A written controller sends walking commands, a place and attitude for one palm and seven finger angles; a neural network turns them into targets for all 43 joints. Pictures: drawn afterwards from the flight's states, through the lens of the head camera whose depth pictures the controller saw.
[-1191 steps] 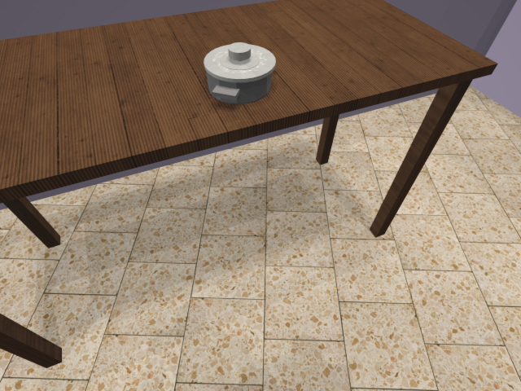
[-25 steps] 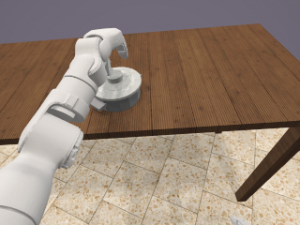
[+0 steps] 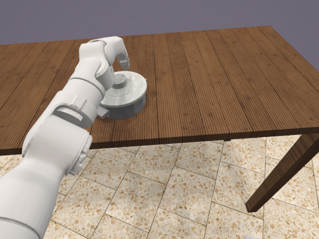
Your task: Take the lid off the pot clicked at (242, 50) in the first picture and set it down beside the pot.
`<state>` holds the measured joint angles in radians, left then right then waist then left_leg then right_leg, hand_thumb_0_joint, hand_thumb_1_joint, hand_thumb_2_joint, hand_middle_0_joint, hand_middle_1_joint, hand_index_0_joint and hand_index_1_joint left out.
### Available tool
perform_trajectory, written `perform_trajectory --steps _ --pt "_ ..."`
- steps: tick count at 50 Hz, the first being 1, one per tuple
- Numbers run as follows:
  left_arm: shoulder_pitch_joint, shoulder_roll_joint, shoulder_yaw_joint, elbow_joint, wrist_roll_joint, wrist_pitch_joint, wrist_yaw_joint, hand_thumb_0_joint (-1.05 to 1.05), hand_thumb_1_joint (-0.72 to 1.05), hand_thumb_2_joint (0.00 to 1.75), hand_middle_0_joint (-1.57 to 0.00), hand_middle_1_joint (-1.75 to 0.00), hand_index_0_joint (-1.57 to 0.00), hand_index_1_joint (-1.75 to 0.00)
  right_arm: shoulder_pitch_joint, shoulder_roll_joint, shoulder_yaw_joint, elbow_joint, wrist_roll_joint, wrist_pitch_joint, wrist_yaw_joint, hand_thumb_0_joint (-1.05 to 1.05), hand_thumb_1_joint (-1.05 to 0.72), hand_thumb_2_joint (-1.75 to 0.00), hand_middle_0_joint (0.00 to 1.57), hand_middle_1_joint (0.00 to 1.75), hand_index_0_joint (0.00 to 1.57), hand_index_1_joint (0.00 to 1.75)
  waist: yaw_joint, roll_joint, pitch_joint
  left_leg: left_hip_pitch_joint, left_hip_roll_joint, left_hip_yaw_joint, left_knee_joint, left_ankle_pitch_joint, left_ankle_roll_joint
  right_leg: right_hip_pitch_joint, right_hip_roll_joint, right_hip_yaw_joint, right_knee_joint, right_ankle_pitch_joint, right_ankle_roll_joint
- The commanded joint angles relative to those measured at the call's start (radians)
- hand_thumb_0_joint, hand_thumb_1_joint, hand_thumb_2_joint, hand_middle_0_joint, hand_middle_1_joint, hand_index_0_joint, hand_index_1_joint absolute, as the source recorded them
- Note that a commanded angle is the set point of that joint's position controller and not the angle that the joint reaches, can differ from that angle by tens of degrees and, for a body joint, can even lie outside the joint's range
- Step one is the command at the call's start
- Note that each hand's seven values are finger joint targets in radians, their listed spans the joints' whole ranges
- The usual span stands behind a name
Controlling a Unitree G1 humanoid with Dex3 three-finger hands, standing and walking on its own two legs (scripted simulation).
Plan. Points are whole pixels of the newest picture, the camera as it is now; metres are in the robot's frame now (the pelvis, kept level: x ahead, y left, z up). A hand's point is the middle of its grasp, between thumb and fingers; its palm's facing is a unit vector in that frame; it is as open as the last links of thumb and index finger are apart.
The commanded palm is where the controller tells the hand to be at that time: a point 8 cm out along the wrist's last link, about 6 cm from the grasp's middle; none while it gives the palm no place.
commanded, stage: lower the open fingers around the knob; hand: left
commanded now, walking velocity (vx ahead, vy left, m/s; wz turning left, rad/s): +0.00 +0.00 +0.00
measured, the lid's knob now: (118, 81) +0.50 +0.11 +0.15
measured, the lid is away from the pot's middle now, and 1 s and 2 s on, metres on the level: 0.00 0.00 0.00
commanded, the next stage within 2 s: close the fingers and squeeze the knob in 0.88 s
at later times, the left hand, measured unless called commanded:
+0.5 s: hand (116, 80) +0.47 +0.10 +0.18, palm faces -0.37 -0.06 -0.93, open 10.1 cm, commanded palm +0.47 +0.11 +0.22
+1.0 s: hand (116, 80) +0.47 +0.10 +0.18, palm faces -0.38 -0.07 -0.92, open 10.0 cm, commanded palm +0.47 +0.11 +0.22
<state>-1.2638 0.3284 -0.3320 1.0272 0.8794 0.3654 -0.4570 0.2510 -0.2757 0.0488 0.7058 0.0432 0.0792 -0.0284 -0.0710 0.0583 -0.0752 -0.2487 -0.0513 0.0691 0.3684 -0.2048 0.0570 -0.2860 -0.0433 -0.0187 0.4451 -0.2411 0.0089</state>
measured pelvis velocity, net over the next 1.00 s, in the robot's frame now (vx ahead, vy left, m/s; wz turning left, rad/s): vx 0.00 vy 0.00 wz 0.00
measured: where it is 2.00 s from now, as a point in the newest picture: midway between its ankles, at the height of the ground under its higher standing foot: outside the picture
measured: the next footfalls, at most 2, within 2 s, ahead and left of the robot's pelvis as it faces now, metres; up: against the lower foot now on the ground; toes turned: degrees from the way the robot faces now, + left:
none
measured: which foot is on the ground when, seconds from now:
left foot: down 0.00-1.00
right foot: down 0.00-1.00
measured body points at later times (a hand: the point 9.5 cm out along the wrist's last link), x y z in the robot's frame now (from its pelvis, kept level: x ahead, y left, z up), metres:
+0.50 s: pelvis +0.00 +0.00 +0.00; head +0.02 -0.02 +0.45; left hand +0.49 +0.10 +0.23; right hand +0.07 -0.26 -0.14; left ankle -0.01 +0.09 -0.74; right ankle -0.01 -0.12 -0.74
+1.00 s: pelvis +0.00 +0.00 +0.00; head +0.02 -0.02 +0.45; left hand +0.49 +0.10 +0.23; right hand +0.07 -0.26 -0.14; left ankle -0.01 +0.09 -0.74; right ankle -0.01 -0.12 -0.74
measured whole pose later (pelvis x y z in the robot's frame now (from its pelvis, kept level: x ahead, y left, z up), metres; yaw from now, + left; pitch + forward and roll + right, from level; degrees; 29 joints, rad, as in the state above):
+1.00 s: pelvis +0.00 +0.00 +0.00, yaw +0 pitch +7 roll +1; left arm -1.29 0.32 -0.35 1.13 0.87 0.34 -0.43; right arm 0.27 -0.28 0.04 0.73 0.04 0.09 -0.04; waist -0.10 0.05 -0.08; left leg -0.31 -0.05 0.07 0.41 -0.22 0.06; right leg -0.34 -0.04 -0.02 0.47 -0.24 0.01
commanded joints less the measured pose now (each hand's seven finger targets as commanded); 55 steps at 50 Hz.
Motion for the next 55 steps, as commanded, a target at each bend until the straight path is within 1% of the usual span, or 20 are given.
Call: perform_trajectory --steps 1,4,6,8,10,11,14,16,18,21,24,31,35,40,43,48,49,50,53,55 --pt "-0.474 0.153 0.03 -0.204 0.019 -0.003 0.018 0.0 -0.38 1.68 -0.87 -0.08 -0.87 -0.08 -0.058 -0.117 -0.04 -0.135 0.001 -0.03 0.002 0.0 -0.9 -0.9 0.2 0.3 0.2 0.3 0.005 -0.145 -0.335 0.174 -0.009 -0.059 0.022 0.353 0.019 0.087 0.062 0.0 -0.018 0.358 -0.043" --pt "-0.57 0.174 0.035 -0.257 -0.004 -0.02 0.029 0.0 -0.38 1.68 -0.87 -0.08 -0.87 -0.08 -0.054 -0.123 -0.042 -0.126 0.003 -0.034 -0.006 0.0 -0.9 -0.9 0.2 0.3 0.2 0.3 -0.011 -0.116 -0.335 0.19 -0.014 -0.068 0.016 0.304 0.021 0.065 0.068 -0.005 -0.029 0.321 -0.049" --pt "-0.628 0.257 0.094 -0.245 0.02 -0.035 0.047 0.0 -0.38 1.68 -0.87 -0.08 -0.87 -0.08 -0.034 -0.113 -0.042 -0.113 -0.002 -0.054 -0.016 0.0 -0.9 -0.9 0.2 0.3 0.2 0.3 -0.004 -0.106 -0.4 0.214 -0.013 -0.073 0.02 0.293 0.023 0.08 0.067 0.005 -0.02 0.311 -0.047" --pt "-0.566 0.245 0.086 -0.161 0.036 -0.027 0.053 0.0 -0.38 1.68 -0.87 -0.08 -0.87 -0.08 -0.017 -0.113 -0.038 -0.098 -0.001 -0.053 -0.019 0.0 -0.9 -0.9 0.2 0.3 0.2 0.3 0.0 -0.115 -0.37 0.187 -0.015 -0.072 0.015 0.286 0.02 0.074 0.069 0.002 -0.018 0.31 -0.049" --pt "-0.501 0.126 0.002 -0.072 0.029 -0.016 0.045 0.0 -0.38 1.68 -0.87 -0.08 -0.87 -0.08 -0.006 -0.116 -0.04 -0.085 0.004 -0.044 -0.012 0.0 -0.9 -0.9 0.2 0.3 0.2 0.3 -0.02 -0.139 -0.288 0.154 -0.01 -0.07 0.01 0.276 0.015 0.022 0.073 -0.011 -0.023 0.287 -0.049" --pt "-0.49 0.108 -0.008 -0.065 0.022 -0.011 0.044 0.0 -0.38 1.68 -0.87 -0.08 -0.87 -0.08 0.0 -0.121 -0.043 -0.083 0.006 -0.041 -0.011 0.0 -0.9 -0.9 0.2 0.3 0.2 0.3 -0.023 -0.147 -0.26 0.147 -0.009 -0.069 0.008 0.254 0.015 0.004 0.075 -0.014 -0.029 0.27 -0.047" --pt "-0.529 0.085 -0.018 -0.123 -0.004 -0.025 0.042 0.0 -0.38 1.68 -0.87 -0.08 -0.87 -0.08 -0.012 -0.132 -0.051 -0.091 0.001 -0.041 -0.007 0.0 -0.9 -0.9 0.2 0.3 0.2 0.3 -0.032 -0.12 -0.32 0.192 -0.008 -0.075 0.026 0.295 0.015 -0.005 0.073 -0.012 -0.022 0.293 -0.049" --pt "-0.545 0.173 0.052 -0.122 0.022 -0.031 0.049 0.0 -0.38 1.68 -0.87 -0.08 -0.87 -0.08 0.005 -0.128 -0.048 -0.088 -0.007 -0.042 -0.009 0.0 -0.9 -0.9 0.2 0.3 0.2 0.3 -0.018 -0.117 -0.391 0.196 -0.008 -0.075 0.034 0.32 0.016 0.039 0.072 -0.004 -0.005 0.322 -0.047" --pt "-0.565 0.206 0.069 -0.116 0.031 -0.036 0.057 0.0 -0.38 1.68 -0.87 -0.08 -0.87 -0.08 0.006 -0.125 -0.043 -0.086 -0.004 -0.04 -0.014 0.0 -0.9 -0.9 0.2 0.3 0.2 0.3 -0.02 -0.112 -0.393 0.18 -0.009 -0.073 0.028 0.301 0.015 0.05 0.069 -0.002 -0.004 0.319 -0.048" --pt "-0.537 0.127 0.014 -0.056 0.02 -0.026 0.056 0.0 -0.38 1.68 -0.87 -0.08 -0.87 -0.08 0.016 -0.124 -0.046 -0.075 0.001 -0.037 -0.015 0.0 -0.9 -0.9 0.2 0.3 0.2 0.3 -0.035 -0.148 -0.325 0.154 -0.007 -0.068 0.026 0.285 0.018 0.015 0.074 -0.01 -0.014 0.306 -0.045" --pt "-0.519 0.112 0.008 -0.06 0.002 -0.026 0.057 0.0 -0.38 1.68 -0.87 -0.08 -0.87 -0.08 0.012 -0.136 -0.05 -0.075 0.0 -0.033 -0.013 0.0 -0.9 -0.9 0.2 0.3 0.2 0.3 -0.033 -0.126 -0.308 0.159 -0.005 -0.071 0.025 0.302 0.016 -0.004 0.075 -0.012 -0.017 0.304 -0.049" --pt "-0.53 0.173 0.051 -0.034 0.016 -0.023 0.053 0.0 -0.38 1.68 -0.87 -0.08 -0.87 -0.08 0.021 -0.134 -0.045 -0.075 -0.004 -0.032 -0.022 0.0 -0.9 -0.9 0.2 0.3 0.2 0.3 -0.031 -0.161 -0.342 0.124 -0.011 -0.059 0.028 0.25 0.021 0.04 0.072 -0.002 -0.005 0.313 -0.044" --pt "-0.507 0.098 -0.008 -0.066 0.017 -0.032 0.045 0.0 -0.38 1.68 -0.87 -0.08 -0.87 -0.08 0.015 -0.128 -0.049 -0.084 -0.002 -0.029 -0.013 0.0 -0.9 -0.9 0.2 0.3 0.2 0.3 -0.036 -0.127 -0.358 0.167 -0.004 -0.062 0.046 0.322 0.019 0.009 0.072 -0.004 -0.003 0.327 -0.043" --pt "-0.545 0.152 0.034 -0.056 0.007 -0.028 0.051 0.0 -0.38 1.68 -0.87 -0.08 -0.87 -0.08 0.013 -0.127 -0.045 -0.077 -0.001 -0.028 -0.018 0.0 -0.9 -0.9 0.2 0.3 0.2 0.3 -0.035 -0.139 -0.337 0.142 -0.01 -0.061 0.033 0.254 0.02 0.019 0.073 -0.002 -0.005 0.301 -0.044" --pt "-0.527 0.11 -0.008 -0.017 0.005 -0.02 0.042 0.0 -0.38 1.68 -0.87 -0.08 -0.87 -0.08 0.01 -0.128 -0.041 -0.073 0.004 -0.028 -0.021 0.0 -0.9 -0.9 0.2 0.3 0.2 0.3 -0.044 -0.149 -0.286 0.116 -0.015 -0.054 0.026 0.207 0.022 -0.001 0.075 -0.005 -0.013 0.283 -0.044" --pt "-0.54 0.176 0.044 -0.053 0.016 -0.028 0.052 0.0 -0.38 1.68 -0.87 -0.08 -0.87 -0.08 0.013 -0.132 -0.042 -0.077 0.0 -0.027 -0.023 0.0 -0.9 -0.9 0.2 0.3 0.2 0.3 -0.035 -0.148 -0.329 0.115 -0.014 -0.053 0.026 0.206 0.021 0.032 0.072 -0.001 -0.005 0.293 -0.045" --pt "-0.539 0.146 0.025 -0.087 -0.004 -0.039 0.053 0.0 -0.38 1.68 -0.87 -0.08 -0.87 -0.08 0.007 -0.135 -0.048 -0.086 -0.001 -0.028 -0.022 0.0 -0.9 -0.9 0.2 0.3 0.2 0.3 -0.033 -0.122 -0.355 0.134 -0.012 -0.056 0.035 0.248 0.021 0.038 0.07 -0.001 -0.004 0.319 -0.048" --pt "-0.511 0.144 0.025 -0.05 0.009 -0.035 0.05 0.0 -0.11 0.99 -0.51 -0.69 -0.51 -0.69 0.01 -0.127 -0.044 -0.081 -0.002 -0.027 -0.022 0.0 -0.9 -0.9 0.2 0.3 0.2 0.3 -0.031 -0.142 -0.355 0.129 -0.013 -0.056 0.041 0.255 0.022 0.039 0.071 0.001 0.002 0.322 -0.045" --pt "-0.54 0.118 0.0 -0.088 0.012 -0.034 0.048 0.0 -0.09 1.0 -0.51 -0.74 -0.51 -0.74 0.008 -0.124 -0.047 -0.086 0.003 -0.028 -0.018 0.0 -0.9 -0.9 0.2 0.3 0.2 0.3 -0.036 -0.124 -0.339 0.153 -0.009 -0.056 0.037 0.255 0.021 0.011 0.073 -0.003 -0.006 0.304 -0.043" --pt "-0.532 0.209 0.075 -0.115 0.014 -0.045 0.057 0.0 -0.07 1.0 -0.51 -0.78 -0.51 -0.78 0.007 -0.127 -0.047 -0.089 -0.003 -0.029 -0.021 0.0 -0.9 -0.9 0.2 0.3 0.2 0.3 -0.019 -0.142 -0.395 0.154 -0.009 -0.056 0.044 0.293 0.024 0.068 0.068 0.006 0.002 0.346 -0.042"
